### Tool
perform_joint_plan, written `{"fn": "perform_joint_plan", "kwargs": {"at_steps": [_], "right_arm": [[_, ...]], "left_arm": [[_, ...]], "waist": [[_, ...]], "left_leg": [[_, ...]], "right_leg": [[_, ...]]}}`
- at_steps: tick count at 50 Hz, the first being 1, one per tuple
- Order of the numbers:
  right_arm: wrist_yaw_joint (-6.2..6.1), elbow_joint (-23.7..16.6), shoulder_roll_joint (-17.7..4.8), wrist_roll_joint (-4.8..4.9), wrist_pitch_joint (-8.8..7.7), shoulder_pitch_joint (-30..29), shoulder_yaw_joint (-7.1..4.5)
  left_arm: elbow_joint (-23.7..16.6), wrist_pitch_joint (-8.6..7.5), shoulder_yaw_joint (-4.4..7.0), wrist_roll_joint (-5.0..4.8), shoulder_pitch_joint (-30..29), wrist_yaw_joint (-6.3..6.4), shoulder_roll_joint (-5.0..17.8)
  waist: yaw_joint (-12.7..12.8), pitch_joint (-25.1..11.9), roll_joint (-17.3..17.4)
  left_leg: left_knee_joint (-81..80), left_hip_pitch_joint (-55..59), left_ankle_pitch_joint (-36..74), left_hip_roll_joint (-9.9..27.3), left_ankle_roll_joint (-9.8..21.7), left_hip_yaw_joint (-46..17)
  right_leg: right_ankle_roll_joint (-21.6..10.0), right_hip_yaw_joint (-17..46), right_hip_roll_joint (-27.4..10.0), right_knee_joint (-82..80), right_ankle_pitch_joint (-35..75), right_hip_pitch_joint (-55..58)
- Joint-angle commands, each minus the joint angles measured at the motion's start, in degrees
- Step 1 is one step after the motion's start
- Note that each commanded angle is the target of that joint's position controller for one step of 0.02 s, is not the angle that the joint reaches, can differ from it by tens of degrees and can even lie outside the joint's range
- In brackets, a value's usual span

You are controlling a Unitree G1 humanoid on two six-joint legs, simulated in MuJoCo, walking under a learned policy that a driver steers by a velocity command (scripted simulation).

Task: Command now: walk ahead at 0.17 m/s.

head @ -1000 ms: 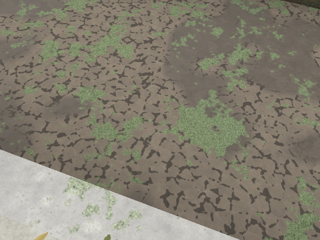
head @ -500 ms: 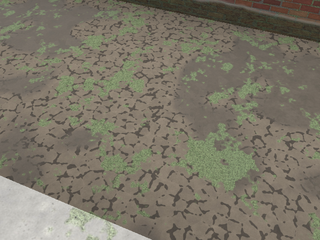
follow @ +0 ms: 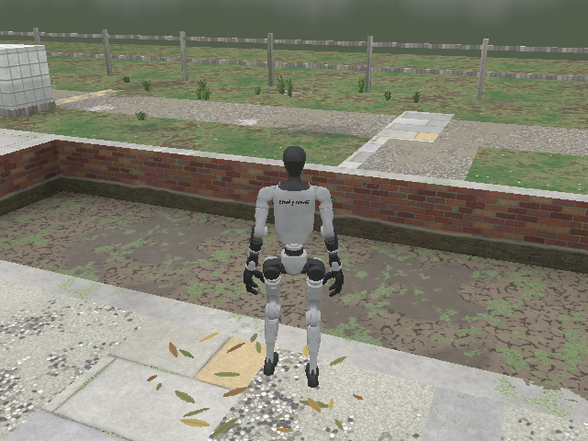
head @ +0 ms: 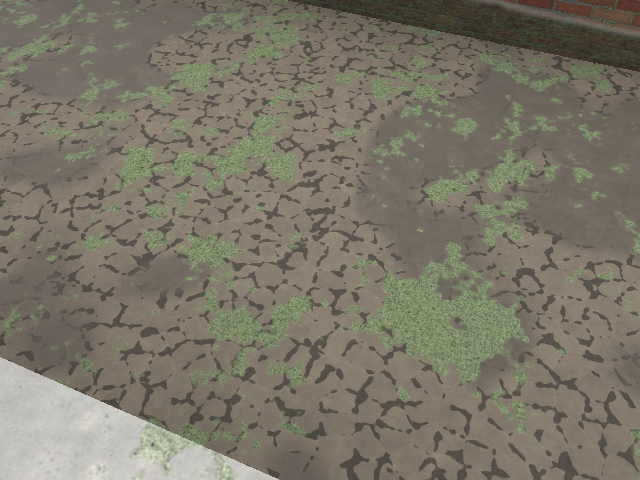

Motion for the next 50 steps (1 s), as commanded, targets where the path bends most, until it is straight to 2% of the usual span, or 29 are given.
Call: {"fn": "perform_joint_plan", "kwargs": {"at_steps": [1,4,5,6,8,9,10,11,12,14,16,20,22,23,25,26,27,28,29,30,32,33,36,38,39,44,48,49,50], "right_arm": [[-0.37,-1.79,-4.21,0.26,-0.26,0.98,-0.31],[0.95,-4.82,-4.01,0.06,-2.89,-4.39,0.27],[1.61,-5.85,-6.86,-2.60,-2.05,-6.14,-0.88],[2.03,-6.55,-6.33,-2.71,-2.03,-6.04,-0.99],[2.49,-4.39,-4.82,-1.78,-2.58,2.61,-1.11],[2.40,-1.91,-6.07,-0.83,-2.47,10.54,-1.78],[1.76,0.23,-10.57,-1.02,-2.21,16.49,-3.23],[1.72,1.78,-12.88,-0.90,-2.03,23.47,-3.86],[1.55,0.68,-11.47,-1.15,-2.26,21.28,-3.33],[1.09,-1.87,-10.35,-1.91,-2.94,15.33,-3.23],[0.87,-3.18,-6.92,-1.68,-3.42,11.36,-2.09],[0.55,-3.68,-8.66,-1.56,-4.30,10.33,-1.72],[0.66,-5.95,-11.66,-1.99,-4.30,7.51,-2.56],[0.72,-5.68,-12.15,-1.96,-3.95,8.89,-2.66],[0.35,-6.27,-11.07,-0.36,-3.15,6.05,-2.02],[0.38,-7.30,-10.94,-0.11,-3.52,4.98,-1.89],[0.42,-9.53,-5.19,0.82,-3.52,7.10,-0.42],[0.00,-9.95,-8.94,0.68,-2.73,7.85,-1.88],[-0.06,-11.55,-10.64,0.69,-2.67,4.35,-2.18],[0.06,-12.13,-9.95,0.57,-2.71,2.75,-2.00],[-0.16,-12.40,-9.02,-0.11,-1.75,2.95,-1.90],[-0.69,-13.57,-8.62,-0.35,-1.13,0.96,-1.79],[-0.62,-15.95,-7.27,-0.78,0.27,-2.40,-1.36],[-0.19,-18.08,-5.78,-1.00,0.70,-6.45,-0.38],[-0.26,-19.67,-4.66,-1.38,1.07,-9.46,0.17],[0.63,-24.21,-5.45,-0.97,1.61,-17.17,1.79],[0.60,-23.91,-5.70,-3.18,1.51,-11.82,2.70],[0.73,-23.94,-9.01,-1.32,1.19,-14.05,1.70],[1.18,-24.82,-10.00,-0.22,1.12,-14.29,1.36]], "left_arm": [[-0.71,-0.42,1.67,-0.41,5.25,0.75,7.54],[-1.84,-1.15,2.28,-0.78,5.41,1.37,9.74],[-1.04,-1.07,2.35,2.57,4.73,0.39,9.93],[-0.75,-1.25,2.34,2.48,5.66,0.07,9.21],[-0.25,-1.66,2.19,1.81,4.47,0.28,8.28],[-2.01,-2.03,1.81,1.33,0.13,0.32,7.25],[-4.09,-2.65,1.27,0.63,-1.68,-0.04,5.04],[-5.28,-3.21,1.54,1.02,-2.59,-0.22,5.49],[-5.78,-3.78,1.56,1.25,-4.79,-0.54,5.66],[-5.20,-4.62,1.71,0.69,-4.33,-1.82,5.79],[-5.40,-3.97,1.81,1.62,-4.01,-2.22,5.60],[-8.22,-1.64,1.02,2.51,-9.82,-2.00,4.30],[-9.73,-1.48,0.44,1.03,-12.13,-2.07,3.48],[-8.97,-1.10,0.63,0.76,-9.79,-2.18,4.05],[-4.85,-1.12,1.75,1.00,1.99,-2.34,5.81],[-3.92,-1.71,3.18,2.12,7.54,-1.83,9.64],[-5.93,-2.09,3.53,1.71,9.47,-1.72,14.32],[-4.96,-1.05,4.28,-0.22,8.51,-1.72,15.76],[-6.65,-1.08,2.93,-0.23,1.68,-1.95,12.84],[-8.29,-1.76,1.94,0.44,-3.47,-2.46,9.58],[-9.89,-3.13,0.62,1.34,-7.29,-2.75,6.74],[-11.41,-3.69,-0.02,1.08,-9.42,-2.42,5.90],[-10.64,-4.34,-0.22,0.10,-5.33,-2.44,7.65],[-11.42,-3.89,-0.52,0.06,-5.54,-2.46,7.83],[-10.84,-3.94,-0.16,-0.73,-4.17,-1.92,8.99],[-13.94,-1.38,-0.31,0.19,-6.42,-2.14,8.90],[-16.94,0.69,-0.64,0.32,-10.13,-1.59,7.81],[-18.35,0.70,-1.59,0.56,-8.84,-1.87,4.31],[-18.85,0.79,-1.90,0.89,-11.21,-1.80,4.25]], "waist": [[0.78,6.90,-3.90],[2.23,10.95,-6.72],[2.33,8.39,-6.05],[2.29,7.68,-6.55],[-1.83,6.32,-6.77],[-5.48,4.94,-3.38],[-7.64,4.01,9.85],[-10.28,0.72,17.12],[-8.72,2.25,10.15],[-5.10,0.99,3.83],[-1.49,1.76,4.05],[0.13,5.56,6.71],[-0.03,4.53,8.92],[0.04,3.56,9.80],[5.40,1.94,5.43],[9.29,-0.76,-3.91],[7.59,-7.80,-15.45],[6.65,-5.67,-15.35],[4.11,-0.35,-11.89],[2.01,1.16,-7.57],[-1.27,0.23,-6.12],[-1.44,-0.86,-6.09],[-1.88,-3.10,-3.15],[-2.01,-2.74,-2.47],[-1.74,-3.26,-3.11],[0.57,-3.25,-5.81],[-2.20,-3.51,-2.18],[-0.05,-3.56,5.48],[-2.23,-1.97,9.69]], "left_leg": [[2.86,0.25,-8.56,-1.85,2.80,3.00],[9.59,-12.97,-8.50,-0.47,3.42,5.24],[10.34,-13.87,-10.01,-0.46,3.97,7.66],[10.19,-12.47,-9.62,-0.46,4.39,8.45],[6.23,-0.50,-8.25,-1.29,5.45,8.92],[4.36,7.39,-9.15,-0.71,6.47,4.56],[-0.40,17.12,-8.05,6.63,10.53,-8.41],[-7.51,22.39,-2.16,16.97,16.04,-24.25],[-7.39,20.07,6.50,19.65,18.05,-25.35],[-4.46,16.39,16.49,18.08,18.18,-16.90],[-4.68,8.32,14.59,15.09,15.49,-10.76],[-4.66,-3.15,16.45,11.62,13.31,-3.39],[-5.51,-11.34,11.60,8.98,11.97,-1.23],[-5.90,-11.42,8.83,9.48,12.05,-2.78],[4.02,-10.90,14.60,8.55,9.45,-1.42],[19.86,-13.13,12.71,3.48,6.54,4.72],[40.43,-17.74,-19.14,-2.72,3.88,8.18],[45.87,-22.58,-18.61,-5.58,4.30,-0.75],[51.07,-23.68,-13.71,-4.28,4.23,-3.57],[52.11,-22.90,-10.81,-3.10,4.02,-3.47],[47.47,-19.75,-8.28,-0.99,2.85,-2.74],[43.38,-15.88,-7.09,-1.00,2.04,-3.53],[36.33,-13.75,-6.61,-0.87,0.42,-2.31],[26.05,-12.57,-4.13,0.68,0.02,-0.68],[22.66,-12.34,-2.59,1.47,0.56,1.53],[10.41,-5.76,-3.42,2.38,1.09,6.54],[5.41,7.06,-1.69,3.44,3.41,6.28],[3.95,6.67,-3.76,5.04,5.01,2.94],[-1.99,4.05,-9.65,8.06,6.78,-3.27]], "right_leg": [[-2.93,7.32,-5.62,-11.48,-14.73,-11.24],[-8.62,17.42,-14.31,-14.60,-13.12,-5.01],[-9.25,15.60,-13.50,-11.77,-11.49,-2.53],[-9.44,14.85,-13.35,-9.70,-7.03,-3.08],[-8.19,10.90,-11.10,-3.51,-1.01,-10.73],[-6.27,6.85,-7.48,2.11,1.38,-16.71],[-3.01,-1.04,-0.61,17.59,1.15,-27.56],[-1.77,-3.37,2.67,36.22,-12.60,-36.05],[-2.36,2.47,0.77,44.44,-12.14,-39.34],[-2.59,4.18,-2.13,50.23,-6.58,-38.18],[-2.02,4.31,-4.08,45.32,-2.68,-33.86],[-1.16,-2.41,-3.18,28.53,2.84,-25.90],[-0.70,-6.19,1.00,19.66,4.09,-11.91],[-1.01,-6.94,2.32,19.62,3.17,-8.18],[-2.19,-4.36,2.64,11.07,6.15,1.88],[-3.62,4.23,-2.59,1.75,6.98,8.83],[-6.81,26.41,-20.48,-4.84,7.01,12.54],[-10.66,35.50,-21.43,-6.99,6.60,5.37],[-11.81,30.62,-20.80,-5.36,7.92,-1.28],[-12.10,24.88,-18.74,-5.06,12.29,-6.14],[-10.81,17.26,-15.31,-5.52,21.36,-10.42],[-11.32,13.86,-14.42,-6.52,31.13,-11.89],[-12.79,11.34,-14.44,-6.30,36.39,-9.35],[-11.15,8.76,-12.82,-6.45,32.61,-9.11],[-10.41,8.19,-12.99,-5.67,37.15,-7.59],[-9.94,10.88,-12.26,-7.82,14.72,-8.88],[-6.67,10.51,-8.04,-0.62,1.37,-16.14],[-3.97,4.86,-2.72,1.66,-2.07,-18.94],[-1.62,-0.29,0.57,8.53,-3.16,-19.76]]}}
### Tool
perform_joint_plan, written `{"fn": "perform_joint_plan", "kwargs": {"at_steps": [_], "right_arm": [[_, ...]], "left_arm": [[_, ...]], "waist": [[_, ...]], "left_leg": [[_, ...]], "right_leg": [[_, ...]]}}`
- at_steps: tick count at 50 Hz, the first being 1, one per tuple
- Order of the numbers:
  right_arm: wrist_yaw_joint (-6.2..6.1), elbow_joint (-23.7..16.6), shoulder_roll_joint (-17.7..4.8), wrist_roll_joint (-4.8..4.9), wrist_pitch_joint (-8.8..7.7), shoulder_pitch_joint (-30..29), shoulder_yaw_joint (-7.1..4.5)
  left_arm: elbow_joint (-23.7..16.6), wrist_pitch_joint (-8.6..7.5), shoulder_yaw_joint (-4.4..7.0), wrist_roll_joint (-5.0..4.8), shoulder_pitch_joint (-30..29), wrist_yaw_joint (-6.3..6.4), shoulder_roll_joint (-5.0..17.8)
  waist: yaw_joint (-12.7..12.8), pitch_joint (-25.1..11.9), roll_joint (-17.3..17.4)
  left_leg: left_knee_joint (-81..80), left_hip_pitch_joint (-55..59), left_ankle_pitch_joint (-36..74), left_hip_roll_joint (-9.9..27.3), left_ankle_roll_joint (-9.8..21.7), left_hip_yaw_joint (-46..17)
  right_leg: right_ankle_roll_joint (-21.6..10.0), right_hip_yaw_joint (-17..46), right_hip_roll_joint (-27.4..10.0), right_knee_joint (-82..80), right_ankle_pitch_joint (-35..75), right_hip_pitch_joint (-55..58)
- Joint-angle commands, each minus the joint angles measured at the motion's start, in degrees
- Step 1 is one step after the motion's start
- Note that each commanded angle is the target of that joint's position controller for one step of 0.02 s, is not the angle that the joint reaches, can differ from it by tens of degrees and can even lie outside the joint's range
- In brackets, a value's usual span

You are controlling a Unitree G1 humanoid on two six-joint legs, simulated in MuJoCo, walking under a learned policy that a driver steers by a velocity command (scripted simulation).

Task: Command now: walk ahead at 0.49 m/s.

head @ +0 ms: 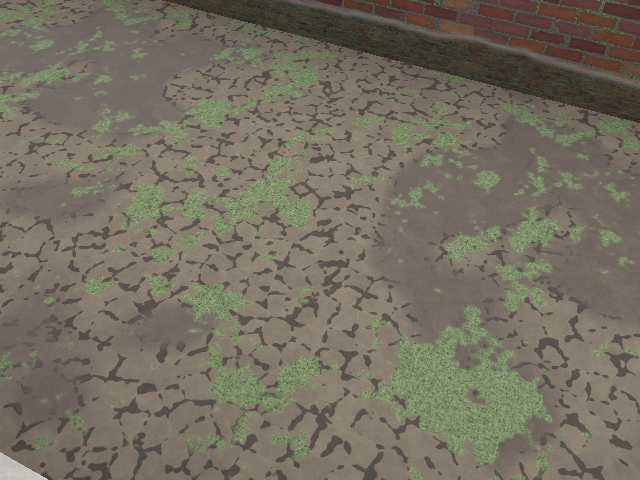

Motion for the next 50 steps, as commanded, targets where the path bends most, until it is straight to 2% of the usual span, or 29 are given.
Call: {"fn": "perform_joint_plan", "kwargs": {"at_steps": [1,2,3,5,9,10,11,12,13,14,16,17,20,23,30,31,32,34,36,37,38,40,44,45,46,47,48,49,50], "right_arm": [[0.47,-3.45,-9.66,1.41,-0.33,2.72,-2.26],[0.48,-3.83,-9.99,1.20,-0.22,3.04,-2.42],[0.34,-4.25,-9.55,1.08,-0.41,2.83,-2.38],[0.28,-5.42,-8.20,0.91,-0.97,0.39,-2.23],[0.71,-7.58,-6.49,2.18,-1.23,-4.34,-1.91],[0.83,-7.85,-5.99,2.25,-1.15,-4.48,-1.77],[0.86,-8.15,-5.11,2.10,-1.10,-4.36,-1.57],[0.96,-8.94,-3.36,1.54,-0.91,-3.67,-0.85],[0.88,-9.22,-4.18,0.81,-0.80,-4.26,-0.85],[0.61,-9.61,-5.19,0.74,-0.66,-4.52,-1.22],[0.57,-9.78,-5.51,0.39,-0.65,-2.83,-1.16],[0.46,-9.28,-4.72,-0.26,-0.55,-0.16,-0.78],[0.44,-9.53,-5.33,0.48,-0.44,0.70,-0.86],[0.52,-10.50,-6.07,1.02,-0.21,-0.29,-0.98],[0.47,-11.52,-5.18,0.93,-0.20,-0.82,-0.88],[1.47,-12.38,-5.23,0.53,-0.51,-3.06,-0.98],[1.76,-12.00,-5.17,-0.16,-0.80,-1.70,-1.08],[1.80,-11.52,-4.70,-0.46,-1.18,-1.26,-1.05],[1.73,-11.31,-4.21,-0.26,-1.28,-1.61,-1.02],[0.91,-10.45,-3.76,0.71,-1.23,0.94,-0.81],[0.80,-11.01,-3.96,1.13,-0.88,-1.17,-0.74],[0.86,-11.78,-4.85,1.33,-0.30,-2.48,-0.86],[1.00,-12.24,-5.24,1.29,-0.33,-2.04,-0.86],[1.87,-13.19,-4.59,1.04,-0.58,-4.31,-0.70],[2.11,-12.82,-4.25,0.25,-0.89,-2.80,-0.75],[1.33,-11.58,-4.00,0.56,-1.06,0.47,-0.61],[1.14,-12.01,-4.06,0.85,-0.95,-1.34,-0.55],[1.89,-13.23,-4.02,0.58,-1.01,-4.32,-0.60],[1.28,-12.00,-3.81,0.65,-1.02,-0.44,-0.53]], "left_arm": [[-7.20,0.07,0.49,1.24,-5.47,0.10,3.20],[-7.60,0.25,0.92,1.49,-5.74,0.05,4.63],[-8.21,0.30,1.22,1.32,-6.54,-0.18,5.20],[-8.81,0.05,1.08,1.37,-6.47,-0.50,4.19],[-8.97,0.14,0.16,2.32,-5.97,-0.66,1.52],[-9.02,0.27,-0.10,2.62,-5.59,-0.63,1.16],[-9.09,0.43,-0.21,2.72,-4.83,-0.51,1.56],[-9.52,0.65,0.78,0.96,-7.82,-0.39,4.35],[-10.26,0.84,0.98,0.16,-8.75,-0.32,5.01],[-10.87,0.39,1.06,-0.24,-9.52,-0.23,5.47],[-11.63,0.00,0.91,-0.33,-11.06,-0.03,5.07],[-12.16,-0.29,0.22,0.04,-11.29,0.07,3.84],[-12.91,-0.57,-0.39,0.71,-11.24,0.05,1.91],[-13.33,-0.86,-0.52,0.97,-10.76,-0.19,1.66],[-13.44,-1.30,-0.52,0.90,-10.46,-0.09,1.52],[-14.81,-0.73,-0.38,1.02,-12.49,0.00,2.73],[-14.56,-0.36,0.03,1.14,-11.71,0.13,3.46],[-14.67,0.04,0.15,1.17,-11.43,0.34,3.21],[-14.86,0.18,0.12,1.18,-12.14,0.47,2.53],[-13.69,-0.42,-0.20,0.96,-10.04,0.60,0.93],[-14.04,-0.50,-0.59,0.95,-11.30,0.45,0.11],[-14.14,-0.63,-0.68,1.01,-12.33,0.07,0.14],[-13.83,-1.25,-0.64,1.11,-11.69,-0.15,0.69],[-15.28,-0.81,-0.51,1.10,-14.25,-0.13,1.85],[-15.03,-0.57,-0.13,1.17,-13.39,-0.04,2.59],[-13.73,-0.95,-0.28,0.96,-10.66,0.19,1.48],[-14.09,-0.94,-0.64,0.87,-11.59,0.16,0.65],[-15.59,-0.39,-0.56,0.88,-14.53,0.09,1.65],[-14.06,-0.74,-0.42,0.95,-11.70,0.20,1.07]], "waist": [[-4.87,0.30,11.96],[-5.14,1.02,11.29],[-4.88,0.89,10.14],[-3.38,-1.45,9.21],[-0.79,-3.92,6.23],[-0.80,-4.21,4.78],[-0.99,-4.32,1.51],[-2.28,-2.78,-5.47],[-1.68,-0.93,-7.38],[-1.90,-0.40,-7.82],[-3.11,-0.31,-6.14],[-4.26,-0.40,-3.70],[-4.11,-1.78,1.02],[-3.69,-1.58,3.86],[-3.88,-2.34,0.31],[-4.39,-0.38,-1.71],[-4.52,-2.94,-2.05],[-4.42,-4.99,-1.57],[-4.42,-6.46,-1.04],[-3.66,-10.42,-0.39],[-3.51,-6.28,0.67],[-3.50,-2.77,2.24],[-3.45,-1.58,1.42],[-4.24,0.07,-0.78],[-4.58,-2.90,-1.78],[-3.91,-6.60,-1.30],[-3.66,-3.20,-0.45],[-4.43,-0.36,-0.91],[-3.94,-5.33,-0.58]], "left_leg": [[-13.61,8.28,-6.71,10.77,6.25,-16.15],[-14.72,8.14,-4.29,12.96,8.15,-19.26],[-14.58,7.52,-1.50,13.17,8.80,-19.33],[-13.63,5.94,3.18,11.88,8.29,-17.06],[-11.35,-0.23,3.21,8.14,5.82,-12.64],[-10.11,-2.19,2.02,7.29,5.34,-12.03],[-7.52,-4.69,0.54,5.64,4.86,-10.24],[-6.25,-5.83,-2.26,1.41,2.96,-5.32],[-3.24,-5.54,-1.76,0.01,1.69,-2.87],[-1.48,-4.55,-0.99,-0.38,0.98,-1.69],[-1.37,-2.36,0.16,-0.30,0.66,-1.09],[-2.32,0.65,1.95,0.35,0.90,-1.20],[-4.04,2.93,4.02,2.18,2.55,-4.56],[-5.73,2.35,5.04,4.37,3.76,-7.55],[-2.90,1.82,5.41,2.25,2.75,-4.78],[0.42,-0.19,14.19,1.90,2.14,-2.33],[1.31,0.21,15.58,1.33,1.77,-1.54],[1.30,0.99,16.60,1.07,1.37,-0.97],[0.95,2.84,18.41,1.43,1.56,-1.05],[-1.10,5.75,9.96,1.77,1.90,-2.68],[-2.68,4.45,7.84,2.48,2.23,-3.91],[-5.11,2.15,4.51,3.92,2.90,-6.18],[-6.30,0.21,0.92,3.99,2.93,-6.84],[-2.16,-0.69,10.93,2.95,2.41,-3.54],[-0.58,0.61,12.26,2.07,2.05,-2.27],[-2.86,2.56,2.91,1.70,1.90,-3.30],[-3.93,1.29,1.30,1.90,1.84,-3.81],[-1.05,0.07,10.63,2.00,1.75,-2.20],[-3.20,2.52,2.62,1.94,1.94,-3.56]], "right_leg": [[0.11,-0.36,1.44,6.27,-5.79,-12.39],[0.67,-0.09,1.46,8.58,-6.84,-13.85],[1.03,0.54,0.96,10.08,-7.68,-13.67],[1.19,1.19,0.28,10.43,-7.33,-9.44],[0.21,-0.50,0.89,2.88,1.66,4.75],[-0.45,0.65,-0.28,1.73,1.99,8.47],[-1.61,3.29,-2.65,1.23,3.37,11.98],[-3.39,7.60,-4.43,-1.21,1.65,9.45],[-4.65,11.48,-6.98,-4.85,0.12,7.35],[-5.37,13.81,-8.58,-6.24,0.52,5.78],[-5.71,13.88,-8.69,-5.80,3.28,4.21],[-4.74,10.94,-6.88,-3.66,7.38,2.25],[-2.29,5.64,-2.45,0.86,5.43,1.90],[-1.30,3.83,-1.09,3.09,2.65,1.63],[-2.04,5.31,-2.44,2.68,7.85,3.85],[-2.41,7.43,-4.35,2.58,19.59,3.69],[-3.02,8.60,-5.52,3.05,23.91,5.62],[-3.15,8.62,-5.94,3.62,26.53,6.82],[-2.46,7.59,-5.19,3.99,24.48,6.57],[-1.78,5.38,-3.14,3.73,10.46,7.54],[-1.37,4.64,-2.11,3.32,5.85,4.75],[-0.98,4.13,-1.26,3.47,1.75,2.78],[-1.08,4.55,-1.45,3.11,2.09,3.41],[-1.17,6.41,-3.23,2.60,13.15,2.69],[-1.80,7.89,-4.49,2.45,16.65,4.23],[-1.98,6.72,-3.40,2.22,6.34,6.05],[-1.86,6.27,-2.82,1.86,4.30,4.12],[-1.83,7.74,-4.27,1.73,14.29,2.29],[-1.88,6.64,-3.10,2.05,4.57,4.68]]}}
Over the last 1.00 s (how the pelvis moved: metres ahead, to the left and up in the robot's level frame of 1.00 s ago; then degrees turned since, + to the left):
0.21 0.03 -0.01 0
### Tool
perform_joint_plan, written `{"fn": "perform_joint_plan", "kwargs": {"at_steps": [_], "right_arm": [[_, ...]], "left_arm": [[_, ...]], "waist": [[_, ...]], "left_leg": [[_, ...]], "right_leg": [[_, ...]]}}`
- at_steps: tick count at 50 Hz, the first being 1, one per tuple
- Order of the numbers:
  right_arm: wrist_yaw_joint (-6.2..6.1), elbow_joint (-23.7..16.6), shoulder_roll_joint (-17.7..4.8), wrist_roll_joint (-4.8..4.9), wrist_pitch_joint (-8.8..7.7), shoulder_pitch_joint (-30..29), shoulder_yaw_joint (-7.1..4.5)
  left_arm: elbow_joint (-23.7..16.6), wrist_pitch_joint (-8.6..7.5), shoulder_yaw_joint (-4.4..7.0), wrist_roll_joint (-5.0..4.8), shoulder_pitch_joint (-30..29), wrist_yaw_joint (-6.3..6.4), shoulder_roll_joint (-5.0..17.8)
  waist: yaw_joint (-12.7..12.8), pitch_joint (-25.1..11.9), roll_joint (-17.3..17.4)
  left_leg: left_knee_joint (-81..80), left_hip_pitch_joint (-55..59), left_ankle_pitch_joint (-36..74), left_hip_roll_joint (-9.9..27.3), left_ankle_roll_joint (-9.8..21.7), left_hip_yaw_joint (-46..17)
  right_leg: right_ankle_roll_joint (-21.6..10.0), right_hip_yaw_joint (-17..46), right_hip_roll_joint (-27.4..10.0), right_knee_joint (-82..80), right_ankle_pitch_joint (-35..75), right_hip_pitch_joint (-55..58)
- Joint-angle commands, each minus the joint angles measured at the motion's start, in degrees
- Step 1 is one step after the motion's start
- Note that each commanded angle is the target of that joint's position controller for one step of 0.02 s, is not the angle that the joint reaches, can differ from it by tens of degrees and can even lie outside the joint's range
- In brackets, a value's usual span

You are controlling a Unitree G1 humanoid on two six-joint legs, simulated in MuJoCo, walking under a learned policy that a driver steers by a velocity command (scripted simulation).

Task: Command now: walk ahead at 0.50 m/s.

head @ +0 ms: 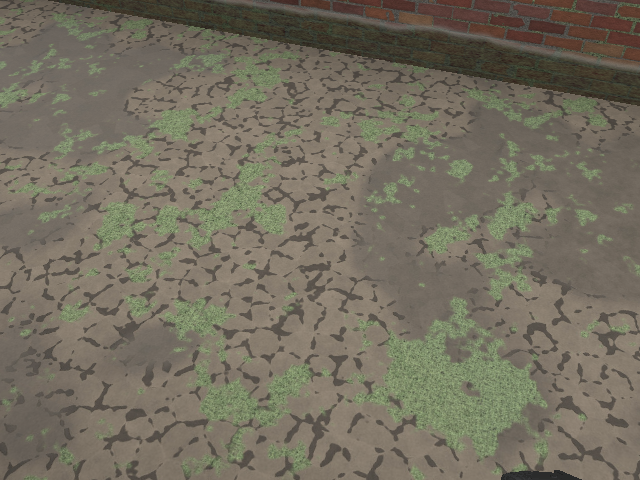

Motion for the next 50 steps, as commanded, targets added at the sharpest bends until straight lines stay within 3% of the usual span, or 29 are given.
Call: {"fn": "perform_joint_plan", "kwargs": {"at_steps": [1,2,3,6,8,10,11,13,14,17,18,20,21,23,25,27,28,30,31,33,35,37,39,41,43,45,47,49,50], "right_arm": [[-0.42,-5.24,-4.14,0.22,-0.90,-4.83,-1.06],[0.35,-6.40,-4.00,-0.01,-0.98,-7.41,-1.06],[-0.30,-5.08,-3.89,-0.02,-1.11,-3.45,-1.06],[0.32,-6.67,-3.99,0.20,-1.08,-7.58,-1.01],[-0.24,-5.02,-3.80,-0.07,-1.31,-2.72,-1.00],[-0.54,-5.79,-4.21,0.39,-1.10,-5.20,-1.05],[0.31,-6.83,-3.91,0.19,-1.17,-7.68,-0.99],[0.63,-6.12,-3.59,-0.76,-1.42,-5.31,-1.05],[-0.27,-4.98,-3.50,-0.14,-1.51,-2.32,-0.96],[-0.55,-6.11,-4.35,0.56,-1.00,-5.52,-1.06],[0.33,-7.09,-3.89,0.38,-1.09,-7.63,-0.93],[0.64,-6.27,-3.48,-0.76,-1.53,-5.07,-1.01],[-0.27,-5.12,-3.45,-0.15,-1.62,-2.08,-0.94],[0.27,-6.96,-3.62,0.08,-1.44,-7.46,-0.95],[-0.25,-5.39,-3.52,0.00,-1.43,-2.65,-0.92],[-0.54,-6.19,-4.02,0.47,-1.19,-4.95,-0.96],[0.30,-7.23,-3.64,0.32,-1.31,-7.47,-0.88],[0.61,-6.49,-3.31,-0.66,-1.61,-5.02,-0.94],[-0.28,-5.32,-3.35,-0.09,-1.69,-1.96,-0.89],[0.26,-7.19,-3.47,0.15,-1.51,-7.35,-0.89],[-0.27,-5.59,-3.42,0.04,-1.52,-2.47,-0.87],[0.28,-7.29,-3.37,0.18,-1.48,-7.18,-0.83],[-0.27,-5.65,-3.43,0.04,-1.59,-2.30,-0.87],[0.26,-7.38,-3.37,0.20,-1.54,-7.13,-0.82],[-0.28,-5.72,-3.38,0.03,-1.62,-2.20,-0.85],[0.25,-7.44,-3.31,0.18,-1.58,-7.03,-0.81],[-0.30,-5.76,-3.31,0.02,-1.65,-2.07,-0.84],[0.23,-7.48,-3.26,0.17,-1.60,-6.93,-0.80],[0.45,-7.07,-3.02,-0.41,-1.73,-5.38,-0.87]], "left_arm": [[-5.07,-0.99,1.01,-0.09,-4.07,0.15,3.43],[-6.56,-0.53,1.07,-0.03,-6.76,0.04,4.38],[-4.84,-1.01,1.22,0.12,-3.42,0.12,3.76],[-6.51,-0.80,1.04,0.15,-6.74,-0.04,4.27],[-4.86,-1.08,1.27,0.10,-2.98,0.14,3.82],[-5.12,-1.27,0.87,0.11,-4.13,0.05,2.92],[-6.63,-0.77,1.04,0.09,-7.06,-0.01,4.18],[-6.36,-0.48,1.47,0.25,-5.80,-0.03,4.92],[-5.01,-1.02,1.27,0.08,-2.98,0.19,3.54],[-5.26,-1.23,0.89,0.08,-4.75,0.01,2.81],[-6.76,-0.74,1.04,0.13,-7.44,-0.06,4.05],[-6.34,-0.58,1.46,0.34,-5.75,-0.05,4.81],[-4.97,-1.12,1.28,0.09,-2.99,0.18,3.50],[-6.84,-0.72,1.02,0.07,-7.47,0.05,3.80],[-5.17,-0.94,1.25,0.07,-3.82,0.14,3.33],[-5.31,-1.20,0.84,0.15,-4.62,0.01,2.50],[-6.80,-0.79,1.01,0.19,-7.58,-0.06,3.78],[-6.46,-0.57,1.43,0.34,-6.20,-0.04,4.56],[-5.05,-1.11,1.25,0.11,-3.27,0.18,3.26],[-6.90,-0.74,0.99,0.12,-7.70,0.04,3.60],[-5.19,-0.99,1.23,0.09,-3.94,0.14,3.15],[-6.85,-0.74,0.95,0.23,-7.58,-0.02,3.48],[-5.13,-1.07,1.23,0.11,-3.84,0.14,3.13],[-6.82,-0.80,0.96,0.24,-7.63,0.00,3.47],[-5.10,-1.09,1.23,0.10,-3.86,0.16,3.11],[-6.80,-0.80,0.96,0.24,-7.64,0.01,3.44],[-5.07,-1.10,1.23,0.10,-3.85,0.17,3.08],[-6.78,-0.81,0.96,0.25,-7.62,0.03,3.41],[-6.49,-0.68,1.35,0.37,-6.95,0.02,4.14]], "waist": [[0.27,-3.32,-0.25],[-0.49,-1.06,-0.78],[0.13,-6.67,-0.32],[-0.33,-1.12,-0.43],[0.16,-7.65,-0.65],[0.51,-3.57,0.67],[-0.33,-1.04,-0.72],[-0.71,-4.86,-1.56],[0.21,-8.91,-0.78],[0.56,-2.71,1.09],[-0.26,-0.55,-0.51],[-0.67,-5.14,-1.60],[0.22,-9.01,-0.92],[-0.31,-1.61,-0.76],[0.21,-7.59,-0.40],[0.60,-3.54,1.24],[-0.23,-1.06,-0.31],[-0.68,-5.02,-1.42],[0.23,-8.92,-0.61],[-0.28,-1.57,-0.50],[0.23,-7.61,-0.23],[-0.25,-1.63,-0.17],[0.25,-7.74,-0.21],[-0.24,-1.60,-0.32],[0.22,-7.74,-0.36],[-0.27,-1.61,-0.39],[0.19,-7.78,-0.40],[-0.27,-1.63,-0.38],[-0.65,-4.53,-1.24]], "left_leg": [[-8.50,-2.36,8.09,5.79,-1.22,-7.44],[-5.64,-3.61,17.61,5.84,-1.30,-5.65],[-7.80,-1.01,9.21,5.83,-1.01,-7.28],[-6.10,-3.82,17.31,6.29,-0.96,-6.31],[-7.38,-0.89,9.40,5.74,-1.13,-6.90],[-9.24,-2.66,6.71,6.46,-0.88,-8.34],[-5.88,-3.76,17.20,6.20,-1.07,-6.09],[-4.25,-2.29,19.48,5.59,-1.34,-4.94],[-6.97,-0.29,9.49,5.65,-1.28,-6.54],[-9.97,-3.27,5.97,7.13,-0.66,-9.07],[-6.40,-4.39,16.69,6.62,-0.94,-6.46],[-4.26,-2.30,19.22,5.71,-1.23,-5.04],[-6.96,-0.38,9.07,5.73,-1.23,-6.55],[-5.55,-3.48,17.25,6.23,-1.14,-5.84],[-7.43,-1.02,9.03,6.14,-1.10,-6.98],[-9.71,-3.10,5.76,7.11,-0.67,-8.87],[-6.21,-4.15,16.69,6.72,-0.84,-6.47],[-4.29,-2.46,19.13,5.97,-1.14,-5.11],[-7.09,-0.58,8.84,6.02,-1.12,-6.73],[-5.66,-3.72,17.01,6.46,-1.03,-5.98],[-7.52,-1.21,8.69,6.36,-1.00,-7.10],[-5.84,-4.03,16.76,6.64,-0.90,-6.19],[-7.58,-1.27,8.47,6.46,-0.93,-7.19],[-5.80,-4.12,16.61,6.66,-0.88,-6.19],[-7.46,-1.30,8.36,6.43,-0.95,-7.08],[-5.67,-4.11,16.59,6.63,-0.89,-6.09],[-7.34,-1.26,8.41,6.42,-0.95,-6.98],[-5.56,-4.08,16.70,6.63,-0.88,-6.03],[-4.44,-2.56,18.57,6.35,-0.93,-5.35]], "right_leg": [[-1.86,4.05,-2.44,-4.16,8.40,2.39],[-1.65,5.32,-3.79,-4.16,18.30,1.04],[-1.83,4.39,-2.82,-3.84,8.98,4.04],[-1.44,4.94,-3.35,-3.79,17.48,1.26],[-1.82,4.44,-2.87,-3.63,9.52,4.65],[-1.64,3.79,-2.14,-3.83,7.06,2.59],[-1.54,5.14,-3.40,-3.89,17.58,1.09],[-1.97,6.26,-4.51,-3.58,21.13,2.94],[-1.84,4.62,-3.05,-3.65,9.60,5.08],[-1.40,3.43,-1.66,-3.39,6.04,1.96],[-1.20,4.76,-2.94,-3.53,16.50,0.72],[-1.87,6.28,-4.36,-3.44,20.83,3.06],[-1.83,4.73,-3.01,-3.59,9.40,5.12],[-1.53,5.36,-3.44,-3.86,17.21,0.94],[-1.61,4.37,-2.48,-3.32,8.10,4.05],[-1.32,3.57,-1.67,-3.27,5.78,2.21],[-1.20,4.86,-2.88,-3.36,16.17,0.75],[-1.71,6.13,-4.07,-3.20,19.89,2.66],[-1.67,4.63,-2.74,-3.30,8.61,4.82],[-1.36,5.24,-3.17,-3.57,16.58,0.71],[-1.52,4.36,-2.30,-3.07,7.59,3.91],[-1.18,5.07,-2.98,-3.28,16.22,0.75],[-1.48,4.35,-2.23,-2.95,7.42,3.96],[-1.20,5.14,-2.98,-3.27,16.29,0.72],[-1.52,4.47,-2.27,-2.95,7.54,3.90],[-1.24,5.24,-3.00,-3.25,16.43,0.64],[-1.54,4.54,-2.27,-2.91,7.62,3.85],[-1.24,5.29,-2.98,-3.19,16.50,0.58],[-1.58,6.10,-3.62,-2.97,18.46,1.83]]}}
Over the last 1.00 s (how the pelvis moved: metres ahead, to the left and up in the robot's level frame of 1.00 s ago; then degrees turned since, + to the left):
0.05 0.03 -0.01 -1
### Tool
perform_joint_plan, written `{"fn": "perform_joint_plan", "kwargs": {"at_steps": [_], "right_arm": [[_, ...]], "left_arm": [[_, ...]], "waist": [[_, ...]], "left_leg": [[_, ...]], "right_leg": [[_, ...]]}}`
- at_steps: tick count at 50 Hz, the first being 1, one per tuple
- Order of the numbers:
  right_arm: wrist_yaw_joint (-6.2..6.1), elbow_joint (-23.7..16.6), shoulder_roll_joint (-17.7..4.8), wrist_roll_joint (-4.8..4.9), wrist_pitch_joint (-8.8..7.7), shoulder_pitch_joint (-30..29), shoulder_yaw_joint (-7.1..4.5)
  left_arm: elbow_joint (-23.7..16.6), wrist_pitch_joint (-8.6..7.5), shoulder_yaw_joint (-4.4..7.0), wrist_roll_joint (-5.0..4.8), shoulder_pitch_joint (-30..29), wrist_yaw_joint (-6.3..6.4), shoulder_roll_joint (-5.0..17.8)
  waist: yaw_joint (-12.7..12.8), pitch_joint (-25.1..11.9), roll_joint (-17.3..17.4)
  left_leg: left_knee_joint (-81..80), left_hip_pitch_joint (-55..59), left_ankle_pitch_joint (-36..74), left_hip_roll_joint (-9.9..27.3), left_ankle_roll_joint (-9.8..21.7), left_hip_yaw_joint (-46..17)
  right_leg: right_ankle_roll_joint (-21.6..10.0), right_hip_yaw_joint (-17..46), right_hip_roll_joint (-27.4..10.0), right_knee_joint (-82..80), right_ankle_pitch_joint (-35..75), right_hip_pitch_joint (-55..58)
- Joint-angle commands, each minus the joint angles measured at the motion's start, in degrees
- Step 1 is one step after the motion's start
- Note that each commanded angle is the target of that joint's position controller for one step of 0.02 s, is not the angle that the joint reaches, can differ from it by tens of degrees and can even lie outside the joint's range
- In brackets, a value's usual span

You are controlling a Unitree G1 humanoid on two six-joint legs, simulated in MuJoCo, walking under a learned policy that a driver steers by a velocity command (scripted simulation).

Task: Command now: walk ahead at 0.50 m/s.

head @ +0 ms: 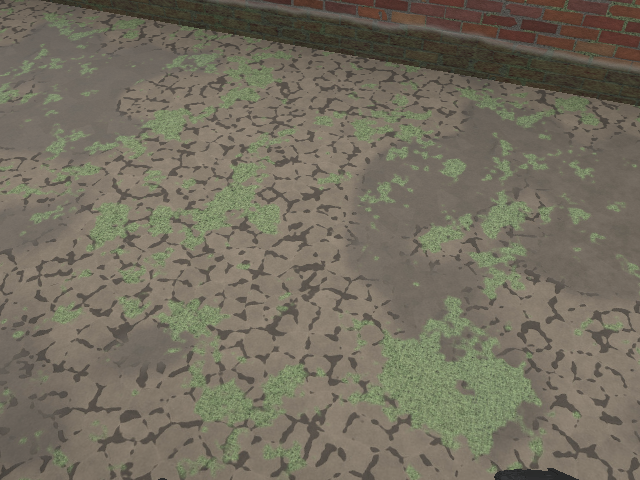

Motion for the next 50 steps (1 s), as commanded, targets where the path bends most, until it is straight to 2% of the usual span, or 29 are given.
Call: {"fn": "perform_joint_plan", "kwargs": {"at_steps": [1,2,4,5,7,8,10,11,13,14,16,18,20,22,24,26,28,30,32,34,36,38,40,42,44,46,48,49,50], "right_arm": [[0.35,-5.62,-3.66,-0.63,-1.22,-5.42,-1.17],[-0.52,-4.47,-3.74,-0.03,-1.22,-2.36,-1.11],[-0.78,-5.44,-4.46,0.55,-0.86,-5.31,-1.20],[0.04,-6.52,-3.96,0.44,-0.93,-7.90,-1.07],[0.35,-5.72,-3.56,-0.61,-1.22,-5.27,-1.11],[-0.52,-4.51,-3.71,-0.07,-1.28,-2.09,-1.10],[-0.79,-5.49,-4.44,0.52,-0.92,-5.16,-1.19],[0.01,-6.58,-3.95,0.42,-0.98,-7.78,-1.07],[0.33,-5.76,-3.54,-0.65,-1.25,-5.14,-1.11],[-0.54,-4.53,-3.64,-0.10,-1.31,-1.91,-1.08],[-0.03,-6.43,-3.80,0.17,-1.16,-7.47,-1.09],[-0.55,-4.76,-3.79,0.04,-1.15,-2.44,-1.09],[-0.02,-6.49,-3.73,0.21,-1.12,-7.30,-1.04],[-0.55,-4.78,-3.80,0.04,-1.21,-2.27,-1.08],[-0.04,-6.53,-3.75,0.22,-1.16,-7.25,-1.04],[-0.56,-4.81,-3.76,0.02,-1.22,-2.17,-1.07],[-0.05,-6.55,-3.71,0.19,-1.18,-7.16,-1.03],[-0.58,-4.82,-3.72,0.00,-1.24,-2.07,-1.06],[-0.06,-6.56,-3.68,0.18,-1.20,-7.08,-1.03],[-0.59,-4.83,-3.69,0.00,-1.26,-1.99,-1.06],[-0.08,-6.57,-3.65,0.18,-1.21,-7.02,-1.02],[-0.60,-4.84,-3.68,0.00,-1.27,-1.92,-1.05],[-0.09,-6.58,-3.64,0.19,-1.22,-6.97,-1.02],[-0.61,-4.86,-3.66,-0.01,-1.28,-1.86,-1.05],[-0.10,-6.60,-3.62,0.19,-1.23,-6.92,-1.01],[-0.62,-4.87,-3.64,-0.01,-1.29,-1.80,-1.04],[-0.87,-5.67,-4.20,0.49,-1.03,-4.33,-1.10],[-0.10,-6.76,-3.73,0.35,-1.15,-7.07,-1.01],[0.10,-6.31,-3.44,-0.35,-1.27,-5.31,-1.06]], "left_arm": [[-5.95,-0.71,1.37,0.11,-5.74,0.07,4.72],[-4.49,-1.21,1.17,-0.14,-2.73,0.26,3.35],[-4.75,-1.41,0.81,-0.11,-4.15,0.12,2.62],[-6.22,-0.94,0.94,-0.01,-7.14,0.05,3.87],[-5.84,-0.73,1.33,0.21,-5.53,0.05,4.63],[-4.38,-1.28,1.18,-0.09,-2.47,0.26,3.38],[-4.70,-1.47,0.82,-0.12,-4.12,0.13,2.64],[-6.19,-0.98,0.95,-0.02,-7.13,0.08,3.90],[-5.81,-0.74,1.33,0.20,-5.50,0.08,4.66],[-4.35,-1.29,1.18,-0.10,-2.44,0.28,3.38],[-6.23,-0.94,0.93,-0.02,-6.94,0.14,3.76],[-4.47,-1.19,1.17,-0.11,-3.04,0.26,3.33],[-6.16,-0.93,0.90,0.09,-6.75,0.10,3.71],[-4.40,-1.26,1.18,-0.09,-2.89,0.26,3.36],[-6.12,-0.98,0.91,0.10,-6.75,0.12,3.72],[-4.37,-1.27,1.18,-0.10,-2.90,0.27,3.36],[-6.11,-0.97,0.90,0.09,-6.75,0.13,3.71],[-4.35,-1.26,1.17,-0.10,-2.89,0.28,3.35],[-6.09,-0.97,0.90,0.09,-6.73,0.14,3.69],[-4.33,-1.26,1.17,-0.10,-2.86,0.29,3.33],[-6.08,-0.97,0.90,0.10,-6.71,0.15,3.67],[-4.32,-1.26,1.17,-0.09,-2.84,0.30,3.32],[-6.07,-0.97,0.90,0.11,-6.69,0.15,3.66],[-4.31,-1.26,1.16,-0.09,-2.82,0.30,3.30],[-6.06,-0.97,0.89,0.12,-6.69,0.15,3.65],[-4.30,-1.26,1.16,-0.09,-2.82,0.30,3.29],[-4.51,-1.48,0.78,-0.03,-3.84,0.15,2.47],[-6.01,-1.04,0.92,0.10,-6.83,0.13,3.76],[-5.72,-0.86,1.29,0.25,-5.92,0.14,4.53]], "waist": [[-0.67,-4.73,-1.26],[0.28,-8.42,-0.28],[0.68,-3.06,1.35],[-0.16,-0.53,-0.07],[-0.63,-4.74,-1.16],[0.29,-8.64,-0.33],[0.66,-3.03,1.11],[-0.18,-0.48,-0.31],[-0.66,-4.68,-1.28],[0.25,-8.68,-0.48],[-0.22,-1.21,-0.35],[0.26,-7.33,-0.10],[-0.18,-1.27,-0.02],[0.27,-7.48,-0.12],[-0.17,-1.25,-0.19],[0.24,-7.47,-0.29],[-0.20,-1.25,-0.26],[0.22,-7.50,-0.33],[-0.20,-1.27,-0.25],[0.22,-7.52,-0.30],[-0.20,-1.29,-0.20],[0.22,-7.54,-0.27],[-0.19,-1.30,-0.18],[0.22,-7.54,-0.27],[-0.19,-1.30,-0.18],[0.22,-7.54,-0.28],[0.65,-3.11,1.17],[-0.15,-0.69,-0.22],[-0.57,-3.67,-1.16]], "left_leg": [[-5.22,-1.49,20.00,5.70,-1.22,-5.62],[-8.18,0.08,9.47,5.89,-1.12,-7.39],[-10.79,-2.40,6.23,6.99,-0.64,-9.50],[-7.28,-3.64,17.21,6.59,-0.79,-7.11],[-5.23,-1.77,19.79,5.80,-1.09,-5.71],[-8.12,0.09,9.31,5.89,-1.07,-7.35],[-10.62,-2.46,6.12,6.91,-0.66,-9.31],[-7.06,-3.68,17.14,6.50,-0.82,-6.94],[-5.03,-1.80,19.76,5.75,-1.13,-5.57],[-7.89,0.12,9.36,5.83,-1.10,-7.16],[-6.45,-3.09,17.67,6.24,-0.97,-6.48],[-8.33,-0.52,9.33,6.18,-0.95,-7.55],[-6.60,-3.40,17.53,6.40,-0.84,-6.66],[-8.33,-0.56,9.22,6.24,-0.90,-7.59],[-6.52,-3.48,17.41,6.39,-0.84,-6.62],[-8.19,-0.59,9.13,6.19,-0.93,-7.44],[-6.38,-3.47,17.39,6.34,-0.87,-6.51],[-8.08,-0.56,9.15,6.17,-0.94,-7.35],[-6.29,-3.46,17.45,6.35,-0.86,-6.45],[-8.02,-0.56,9.21,6.20,-0.93,-7.31],[-6.24,-3.48,17.49,6.38,-0.84,-6.43],[-7.98,-0.58,9.22,6.24,-0.91,-7.29],[-6.20,-3.52,17.48,6.41,-0.82,-6.40],[-7.94,-0.62,9.19,6.26,-0.90,-7.25],[-6.16,-3.56,17.43,6.43,-0.82,-6.37],[-7.91,-0.67,9.11,6.29,-0.90,-7.22],[-10.25,-2.91,5.82,7.17,-0.48,-9.04],[-6.47,-3.87,17.12,6.61,-0.70,-6.60],[-5.11,-2.44,19.02,6.18,-0.90,-5.63]], "right_leg": [[-1.85,5.51,-4.15,-3.69,19.67,2.97],[-1.72,3.93,-2.79,-3.71,8.24,5.10],[-1.41,2.99,-1.73,-3.66,5.68,2.52],[-1.22,4.18,-2.89,-3.68,15.95,1.03],[-1.74,5.46,-4.04,-3.51,19.59,3.03],[-1.73,4.04,-2.79,-3.64,8.38,5.25],[-1.49,3.17,-1.78,-3.69,5.83,2.50],[-1.31,4.39,-2.97,-3.72,16.31,0.96],[-1.83,5.67,-4.13,-3.52,19.96,2.92],[-1.81,4.20,-2.84,-3.63,8.66,5.18],[-1.48,4.75,-3.22,-3.87,16.80,1.05],[-1.66,3.91,-2.40,-3.37,7.79,4.31],[-1.32,4.57,-3.05,-3.57,16.59,1.13],[-1.65,3.92,-2.36,-3.26,7.78,4.39],[-1.36,4.66,-3.08,-3.57,16.76,1.12],[-1.71,4.05,-2.41,-3.28,7.97,4.34],[-1.41,4.77,-3.11,-3.57,16.92,1.04],[-1.73,4.12,-2.42,-3.26,8.04,4.27],[-1.42,4.82,-3.09,-3.52,16.95,0.97],[-1.73,4.14,-2.38,-3.19,8.04,4.21],[-1.41,4.82,-3.04,-3.45,16.95,0.92],[-1.72,4.16,-2.34,-3.13,8.04,4.16],[-1.41,4.84,-3.01,-3.39,16.95,0.87],[-1.72,4.19,-2.32,-3.08,8.03,4.10],[-1.41,4.87,-2.98,-3.34,16.93,0.81],[-1.72,4.22,-2.29,-3.04,8.00,4.03],[-1.46,3.42,-1.54,-3.13,5.95,2.11],[-1.35,4.71,-2.73,-3.21,16.73,0.58],[-1.71,5.72,-3.51,-3.11,19.00,1.83]]}}
Over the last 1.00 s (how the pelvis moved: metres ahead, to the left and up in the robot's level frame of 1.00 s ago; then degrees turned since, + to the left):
0.00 0.00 0.00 -1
